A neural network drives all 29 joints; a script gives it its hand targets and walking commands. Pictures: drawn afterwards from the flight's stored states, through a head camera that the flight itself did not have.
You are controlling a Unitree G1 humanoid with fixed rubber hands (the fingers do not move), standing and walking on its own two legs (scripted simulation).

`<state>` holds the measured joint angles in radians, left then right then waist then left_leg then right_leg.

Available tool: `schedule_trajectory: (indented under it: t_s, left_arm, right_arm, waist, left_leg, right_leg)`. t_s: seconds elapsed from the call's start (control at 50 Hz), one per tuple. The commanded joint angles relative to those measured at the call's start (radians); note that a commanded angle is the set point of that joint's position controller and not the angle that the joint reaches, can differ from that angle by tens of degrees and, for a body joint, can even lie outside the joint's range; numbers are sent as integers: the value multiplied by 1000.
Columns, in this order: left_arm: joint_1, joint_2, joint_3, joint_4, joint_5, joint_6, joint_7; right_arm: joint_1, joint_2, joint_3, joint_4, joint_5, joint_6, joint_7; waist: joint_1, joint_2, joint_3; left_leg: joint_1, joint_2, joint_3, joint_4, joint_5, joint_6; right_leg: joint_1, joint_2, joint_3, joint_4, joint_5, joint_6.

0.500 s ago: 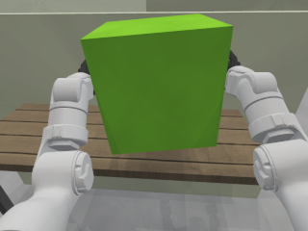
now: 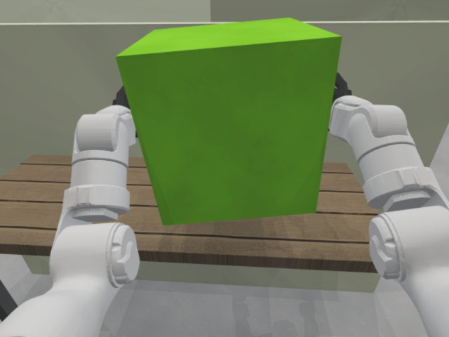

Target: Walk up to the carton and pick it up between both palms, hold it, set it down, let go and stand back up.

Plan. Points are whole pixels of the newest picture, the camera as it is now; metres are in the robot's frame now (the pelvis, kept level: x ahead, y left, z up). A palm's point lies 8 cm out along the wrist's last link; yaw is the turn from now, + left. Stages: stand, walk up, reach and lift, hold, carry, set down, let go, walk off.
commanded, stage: hold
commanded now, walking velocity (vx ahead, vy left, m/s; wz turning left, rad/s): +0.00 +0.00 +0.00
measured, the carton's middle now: (229, 115) +0.40 +0.01 +0.31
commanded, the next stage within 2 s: none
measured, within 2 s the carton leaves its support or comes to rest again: neither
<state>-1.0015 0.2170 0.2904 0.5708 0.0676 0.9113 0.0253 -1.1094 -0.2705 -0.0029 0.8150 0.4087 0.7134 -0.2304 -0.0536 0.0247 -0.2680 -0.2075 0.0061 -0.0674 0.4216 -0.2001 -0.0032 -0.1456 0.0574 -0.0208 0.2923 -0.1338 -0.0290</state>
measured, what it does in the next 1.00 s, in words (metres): stands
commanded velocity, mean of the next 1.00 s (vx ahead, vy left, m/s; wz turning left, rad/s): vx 0.00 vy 0.00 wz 0.00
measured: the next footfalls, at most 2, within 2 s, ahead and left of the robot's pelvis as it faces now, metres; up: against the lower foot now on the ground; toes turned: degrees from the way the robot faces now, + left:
none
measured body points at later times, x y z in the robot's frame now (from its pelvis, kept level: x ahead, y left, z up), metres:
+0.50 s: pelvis +0.00 +0.00 +0.00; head -0.11 +0.02 +0.44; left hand +0.37 +0.19 +0.31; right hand +0.37 -0.17 +0.33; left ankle +0.02 +0.12 -0.75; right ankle +0.01 -0.10 -0.75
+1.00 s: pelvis +0.00 +0.00 +0.00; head -0.11 +0.01 +0.44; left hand +0.38 +0.18 +0.31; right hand +0.38 -0.17 +0.32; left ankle +0.02 +0.12 -0.75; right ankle +0.01 -0.10 -0.75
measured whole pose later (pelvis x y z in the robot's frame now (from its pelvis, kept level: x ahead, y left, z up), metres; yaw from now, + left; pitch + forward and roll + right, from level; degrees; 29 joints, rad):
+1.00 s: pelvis +0.00 +0.00 +0.00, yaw +0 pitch +1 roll -2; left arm -1.01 0.22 0.27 0.61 0.03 0.89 0.05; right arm -1.12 -0.30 0.06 0.84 0.44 0.71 -0.22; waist -0.04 0.03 -0.29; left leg -0.26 0.01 -0.08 0.43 -0.19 -0.01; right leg -0.18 0.07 0.00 0.27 -0.11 -0.03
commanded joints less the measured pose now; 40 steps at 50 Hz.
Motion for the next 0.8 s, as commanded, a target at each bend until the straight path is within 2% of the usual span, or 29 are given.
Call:
schedule_trajectory:
  t_s: [0.0,0.08,0.12,0.16,0.2,0.24,0.34,0.36,0.4,0.42,0.46,0.5,0.52,0.54,0.56,0.62,0.66,0.78]
  left_arm:
    - [-1004,-629,-313,-288,-199,-128,-145]
    - [-1029,-636,-322,-288,-217,-136,-142]
    - [-1003,-639,-318,-274,-207,-130,-144]
    - [-1028,-648,-337,-338,-225,-137,-139]
    - [-1019,-641,-332,-317,-219,-129,-138]
    - [-1000,-636,-319,-292,-210,-123,-141]
    - [-1040,-675,-373,-352,-241,-133,-139]
    - [-1038,-670,-370,-347,-242,-135,-135]
    - [-1021,-669,-362,-335,-232,-132,-135]
    - [-1009,-661,-351,-303,-225,-127,-139]
    - [-1017,-667,-352,-298,-220,-126,-141]
    - [-1045,-677,-353,-298,-221,-132,-144]
    - [-1070,-653,-326,-180,-225,-127,-146]
    - [-1087,-667,-321,-199,-232,-138,-149]
    - [-1107,-673,-328,-212,-248,-147,-145]
    - [-1145,-673,-342,-244,-284,-166,-122]
    - [-1121,-657,-322,-237,-274,-168,-114]
    - [-1061,-625,-291,-212,-245,-164,-119]
  right_arm:
    - [-999,741,200,-373,209,-31,171]
    - [-1022,756,193,-382,206,-36,175]
    - [-996,740,195,-367,209,-33,174]
    - [-1005,748,211,-412,230,-36,170]
    - [-991,734,207,-398,231,-30,167]
    - [-991,734,205,-393,223,-30,167]
    - [-1017,736,196,-443,227,-41,167]
    - [-1015,739,195,-442,226,-41,167]
    - [-994,730,196,-417,221,-37,167]
    - [-992,721,182,-401,211,-33,166]
    - [-991,717,174,-369,209,-32,171]
    - [-1014,721,157,-356,196,-39,177]
    - [-1017,669,108,-229,154,-29,178]
    - [-1036,708,109,-230,153,-43,184]
    - [-1045,713,113,-243,166,-47,187]
    - [-1095,744,143,-303,203,-54,194]
    - [-1087,741,163,-313,217,-52,192]
    - [-1062,726,178,-328,234,-51,179]
  waist:
    - [16,14,-331]
    - [14,0,-353]
    - [11,15,-344]
    - [3,23,-400]
    - [0,30,-383]
    - [6,9,-344]
    - [-13,61,-407]
    - [-13,55,-403]
    - [-16,54,-375]
    - [-17,46,-347]
    - [-15,71,-326]
    - [-16,72,-335]
    - [-39,74,-183]
    - [-27,56,-219]
    - [-17,70,-271]
    - [-2,61,-418]
    - [5,42,-443]
    - [11,3,-429]
  left_leg:
    - [12,-23,-25,-79,173,-16]
    - [15,-21,-23,-76,170,-11]
    - [27,-19,-23,-69,209,-21]
    - [51,-23,-30,-47,270,-30]
    - [62,-23,-28,-51,261,-32]
    - [46,-22,-27,-61,232,-25]
    - [50,-23,-31,-52,237,-39]
    - [52,-25,-31,-50,237,-36]
    - [54,-22,-33,-52,242,-38]
    - [39,-22,-32,-62,203,-33]
    - [17,-19,-29,-75,171,-35]
    - [7,-16,-30,-85,134,-31]
    - [-19,-15,-21,-104,54,-38]
    - [-34,-15,-26,-111,33,-31]
    - [-31,-12,-29,-109,37,-31]
    - [6,-21,-24,-69,146,-31]
    - [27,-26,-25,-54,191,-26]
    - [30,-33,-28,-56,180,-10]
  right_leg:
    - [206,-1,82,-6,186,36]
    - [198,2,83,-5,191,37]
    - [206,4,83,-5,229,31]
    - [225,8,81,6,287,35]
    - [215,6,83,0,274,37]
    - [206,6,83,-8,249,35]
    - [210,6,82,0,251,31]
    - [210,4,84,0,254,33]
    - [205,4,81,0,260,31]
    - [194,1,83,-8,225,31]
    - [184,-1,88,-11,189,24]
    - [169,-2,87,-14,150,21]
    - [80,-2,81,-41,75,14]
    - [104,-3,77,-34,53,18]
    - [110,-3,82,-31,62,17]
    - [152,8,74,-7,179,32]
    - [168,13,70,-3,221,39]
    - [175,8,71,-12,206,49]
